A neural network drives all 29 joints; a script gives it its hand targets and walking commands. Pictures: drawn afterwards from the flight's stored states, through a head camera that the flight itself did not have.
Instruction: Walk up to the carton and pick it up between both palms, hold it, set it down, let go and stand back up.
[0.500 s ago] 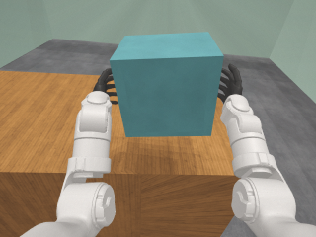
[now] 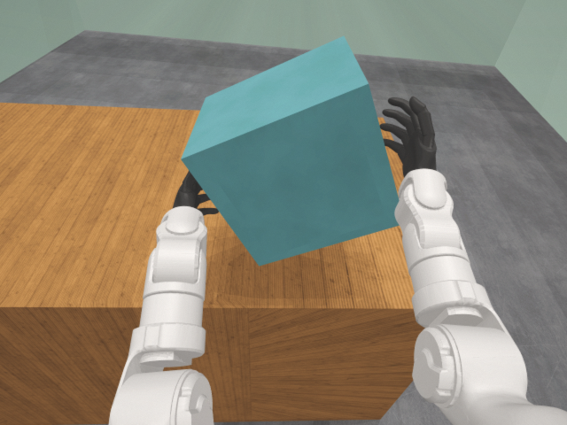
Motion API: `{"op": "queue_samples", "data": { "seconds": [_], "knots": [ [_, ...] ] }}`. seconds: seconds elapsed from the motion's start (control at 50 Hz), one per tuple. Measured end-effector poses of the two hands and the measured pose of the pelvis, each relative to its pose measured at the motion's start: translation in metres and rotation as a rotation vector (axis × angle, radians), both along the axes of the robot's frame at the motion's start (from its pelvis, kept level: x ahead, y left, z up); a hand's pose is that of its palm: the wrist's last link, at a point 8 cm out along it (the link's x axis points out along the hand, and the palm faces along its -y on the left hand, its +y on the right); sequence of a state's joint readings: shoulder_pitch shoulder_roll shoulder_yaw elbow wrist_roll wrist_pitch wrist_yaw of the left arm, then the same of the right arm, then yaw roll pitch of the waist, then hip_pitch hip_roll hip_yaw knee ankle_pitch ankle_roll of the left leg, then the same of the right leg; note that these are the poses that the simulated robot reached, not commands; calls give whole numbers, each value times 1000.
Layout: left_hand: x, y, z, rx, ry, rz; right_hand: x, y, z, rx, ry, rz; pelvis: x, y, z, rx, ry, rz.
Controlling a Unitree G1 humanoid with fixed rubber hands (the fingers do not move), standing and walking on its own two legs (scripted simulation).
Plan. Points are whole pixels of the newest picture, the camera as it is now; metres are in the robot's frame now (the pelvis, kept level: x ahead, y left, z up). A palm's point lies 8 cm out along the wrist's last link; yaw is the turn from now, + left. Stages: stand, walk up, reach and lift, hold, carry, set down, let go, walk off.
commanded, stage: set down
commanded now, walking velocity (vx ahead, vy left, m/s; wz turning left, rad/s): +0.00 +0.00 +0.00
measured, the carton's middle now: (299, 156) +0.46 -0.01 +0.17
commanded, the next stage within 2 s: none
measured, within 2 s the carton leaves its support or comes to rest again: neither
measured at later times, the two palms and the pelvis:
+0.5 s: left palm (193, 210) +0.37 +0.14 +0.13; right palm (416, 177) +0.39 -0.17 +0.19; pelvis +0.00 +0.00 +0.00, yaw +0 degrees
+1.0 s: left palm (203, 212) +0.39 +0.14 +0.10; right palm (411, 189) +0.41 -0.18 +0.15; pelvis +0.01 +0.00 +0.00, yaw +0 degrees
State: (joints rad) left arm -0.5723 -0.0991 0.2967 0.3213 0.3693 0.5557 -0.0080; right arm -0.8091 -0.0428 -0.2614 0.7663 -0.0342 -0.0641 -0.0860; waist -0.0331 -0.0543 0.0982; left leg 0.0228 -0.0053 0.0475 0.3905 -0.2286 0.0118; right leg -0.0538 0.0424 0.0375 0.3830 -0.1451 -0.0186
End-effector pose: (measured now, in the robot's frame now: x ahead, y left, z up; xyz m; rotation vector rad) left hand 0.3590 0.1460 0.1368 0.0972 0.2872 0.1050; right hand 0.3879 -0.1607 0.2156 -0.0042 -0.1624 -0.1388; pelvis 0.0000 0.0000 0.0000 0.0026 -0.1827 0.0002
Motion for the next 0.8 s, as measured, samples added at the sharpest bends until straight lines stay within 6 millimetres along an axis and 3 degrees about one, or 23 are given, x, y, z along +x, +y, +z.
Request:
{"op": "queue_samples", "data": {
  "seconds": [0.32, 0.8],
  "knots": [
    [3, -1, -6, 4, 2, -4, -4, -3, -12, -3, 34, -20, -2, 0, 0, -1, -1, 1],
    [26, -10, -27, 25, 19, -5, 12, -19, -50, -36, 145, -28, 6, -1, 1, -1, 44, 1]
  ]
}}
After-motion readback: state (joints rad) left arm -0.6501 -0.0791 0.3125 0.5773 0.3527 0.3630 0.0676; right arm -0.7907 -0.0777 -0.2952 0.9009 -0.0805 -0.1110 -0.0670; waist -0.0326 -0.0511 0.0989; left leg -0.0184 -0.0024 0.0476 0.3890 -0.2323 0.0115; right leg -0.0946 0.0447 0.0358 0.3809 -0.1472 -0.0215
